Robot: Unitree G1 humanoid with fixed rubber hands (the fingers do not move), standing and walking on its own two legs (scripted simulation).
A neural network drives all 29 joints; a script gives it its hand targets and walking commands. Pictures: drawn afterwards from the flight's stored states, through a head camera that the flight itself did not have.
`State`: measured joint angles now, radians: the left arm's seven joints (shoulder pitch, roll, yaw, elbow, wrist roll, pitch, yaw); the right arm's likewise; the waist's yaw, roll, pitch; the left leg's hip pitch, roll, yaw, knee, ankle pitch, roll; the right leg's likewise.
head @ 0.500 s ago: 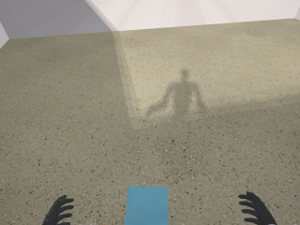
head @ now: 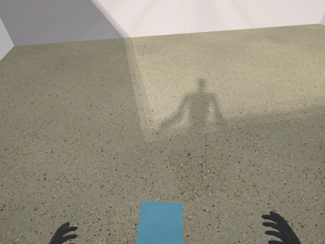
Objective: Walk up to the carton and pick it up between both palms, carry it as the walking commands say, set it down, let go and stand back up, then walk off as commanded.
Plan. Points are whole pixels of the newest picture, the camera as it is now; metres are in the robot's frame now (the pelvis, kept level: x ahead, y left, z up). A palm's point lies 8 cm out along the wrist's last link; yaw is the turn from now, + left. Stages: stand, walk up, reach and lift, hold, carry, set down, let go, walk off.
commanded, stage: stand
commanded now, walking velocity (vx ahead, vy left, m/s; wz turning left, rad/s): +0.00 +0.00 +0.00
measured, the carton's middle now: (161, 234) +0.37 +0.03 -0.63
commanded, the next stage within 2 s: walk off in 1.04 s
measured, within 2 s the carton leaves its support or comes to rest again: neither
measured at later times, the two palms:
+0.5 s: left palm out of the picture +0.10 +0.30 -0.08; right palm out of the picture +0.12 -0.29 -0.06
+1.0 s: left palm out of the picture +0.08 +0.31 -0.09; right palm out of the picture +0.09 -0.29 -0.07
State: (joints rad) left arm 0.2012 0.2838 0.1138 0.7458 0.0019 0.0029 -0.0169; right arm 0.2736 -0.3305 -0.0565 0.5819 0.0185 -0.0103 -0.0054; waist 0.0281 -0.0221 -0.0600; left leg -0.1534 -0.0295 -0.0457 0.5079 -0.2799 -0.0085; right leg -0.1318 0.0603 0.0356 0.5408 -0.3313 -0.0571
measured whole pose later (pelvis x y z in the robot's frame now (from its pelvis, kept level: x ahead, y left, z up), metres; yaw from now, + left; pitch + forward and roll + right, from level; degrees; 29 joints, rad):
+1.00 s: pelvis -0.02 +0.01 +0.00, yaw +0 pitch -5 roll +0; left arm 0.20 0.31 0.11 0.89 0.00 -0.02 -0.02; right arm 0.28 -0.36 -0.06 0.74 0.02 -0.03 -0.01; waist 0.02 0.00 -0.06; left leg -0.17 -0.03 -0.05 0.51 -0.24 0.00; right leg -0.13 0.06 0.04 0.51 -0.28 -0.04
